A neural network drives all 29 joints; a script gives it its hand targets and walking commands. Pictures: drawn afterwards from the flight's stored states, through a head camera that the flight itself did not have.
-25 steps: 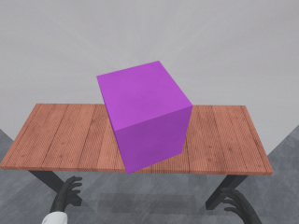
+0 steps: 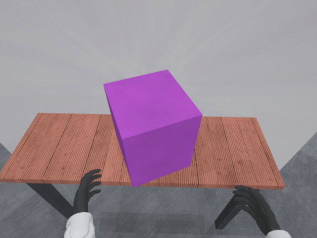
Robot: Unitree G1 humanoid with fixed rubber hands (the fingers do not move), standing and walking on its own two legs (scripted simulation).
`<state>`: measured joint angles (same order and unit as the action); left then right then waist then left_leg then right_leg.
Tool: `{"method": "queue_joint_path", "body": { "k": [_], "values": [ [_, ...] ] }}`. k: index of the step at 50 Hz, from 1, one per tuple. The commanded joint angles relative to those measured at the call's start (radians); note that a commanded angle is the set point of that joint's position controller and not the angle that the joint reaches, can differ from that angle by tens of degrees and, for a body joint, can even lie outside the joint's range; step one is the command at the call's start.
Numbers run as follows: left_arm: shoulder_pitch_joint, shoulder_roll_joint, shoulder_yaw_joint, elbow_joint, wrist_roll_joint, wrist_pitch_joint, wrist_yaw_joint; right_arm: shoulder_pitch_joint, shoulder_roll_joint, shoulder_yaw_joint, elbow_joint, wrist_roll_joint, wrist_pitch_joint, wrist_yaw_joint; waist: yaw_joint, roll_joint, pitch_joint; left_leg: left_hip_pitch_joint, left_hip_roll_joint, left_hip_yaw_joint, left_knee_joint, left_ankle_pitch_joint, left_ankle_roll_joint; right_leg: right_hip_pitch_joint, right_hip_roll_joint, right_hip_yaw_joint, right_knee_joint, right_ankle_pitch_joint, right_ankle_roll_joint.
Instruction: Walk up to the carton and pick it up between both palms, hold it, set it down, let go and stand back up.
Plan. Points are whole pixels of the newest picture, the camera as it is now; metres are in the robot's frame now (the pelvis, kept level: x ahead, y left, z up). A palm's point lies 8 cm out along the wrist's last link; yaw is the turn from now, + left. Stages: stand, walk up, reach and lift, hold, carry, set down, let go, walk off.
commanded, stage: reach and lift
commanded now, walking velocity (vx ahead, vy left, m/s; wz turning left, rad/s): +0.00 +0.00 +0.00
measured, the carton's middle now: (150, 128) +0.43 +0.03 +0.01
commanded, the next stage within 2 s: none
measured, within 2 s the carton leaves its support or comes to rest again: neither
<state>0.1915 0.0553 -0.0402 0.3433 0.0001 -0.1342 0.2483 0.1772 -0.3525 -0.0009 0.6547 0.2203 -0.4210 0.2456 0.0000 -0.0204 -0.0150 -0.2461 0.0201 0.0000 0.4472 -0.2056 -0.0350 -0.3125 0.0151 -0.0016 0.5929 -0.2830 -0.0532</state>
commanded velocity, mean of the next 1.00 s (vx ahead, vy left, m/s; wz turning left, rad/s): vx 0.00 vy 0.00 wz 0.00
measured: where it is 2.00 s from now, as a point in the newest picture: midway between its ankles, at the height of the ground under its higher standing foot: outside the picture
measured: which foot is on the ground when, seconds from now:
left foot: down 0.00-1.00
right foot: down 0.00-1.00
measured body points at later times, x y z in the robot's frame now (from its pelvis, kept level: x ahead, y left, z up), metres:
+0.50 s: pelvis +0.00 +0.00 +0.00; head +0.00 -0.02 +0.45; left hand +0.25 +0.17 +0.02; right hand +0.26 -0.26 +0.01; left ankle +0.02 +0.17 -0.73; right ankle +0.02 -0.07 -0.73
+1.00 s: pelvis -0.01 +0.00 +0.00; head -0.01 -0.01 +0.45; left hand +0.30 +0.17 +0.07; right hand +0.33 -0.24 +0.07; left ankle +0.02 +0.17 -0.73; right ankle +0.02 -0.07 -0.73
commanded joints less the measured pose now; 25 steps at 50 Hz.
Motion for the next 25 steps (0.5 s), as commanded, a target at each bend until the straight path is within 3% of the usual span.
{"method": "queue_joint_path", "body": {
  "k": [1,6,11,16,25],
  "values": [
    [-0.014,-0.115,-0.040,-0.351,-0.051,-0.007,0.047,-0.151,-0.279,0.055,-0.295,0.155,-0.036,0.007,0.149,-0.192,-0.145,0.059,-0.003,0.029,-0.062,0.060,0.057,0.097,-0.003,0.079,-0.246,0.120,0.024],
    [-0.050,-0.143,-0.051,-0.393,-0.043,0.020,0.064,-0.189,-0.293,0.074,-0.334,0.187,-0.020,0.010,0.151,-0.200,-0.144,0.052,-0.003,0.032,-0.059,0.058,0.059,0.095,-0.003,0.095,-0.246,0.126,0.018],
    [-0.139,-0.145,-0.045,-0.424,-0.040,0.069,0.079,-0.271,-0.299,0.083,-0.362,0.196,0.026,0.011,0.158,-0.199,-0.135,0.036,-0.006,0.037,-0.068,0.002,0.063,0.075,-0.013,0.122,-0.263,0.042,0.009],
    [-0.226,-0.130,-0.038,-0.477,-0.053,0.121,0.090,-0.329,-0.295,0.084,-0.399,0.190,0.087,0.000,0.146,-0.204,-0.157,0.033,-0.011,0.042,-0.087,-0.027,0.064,0.078,-0.029,0.137,-0.286,0.014,0.010],
    [-0.282,-0.141,-0.010,-0.539,-0.038,0.231,0.090,-0.405,-0.297,0.089,-0.408,0.205,0.166,-0.034,0.142,-0.170,-0.208,0.088,-0.010,0.045,-0.102,0.123,0.050,0.158,-0.011,0.114,-0.279,0.243,0.004]
  ]
}}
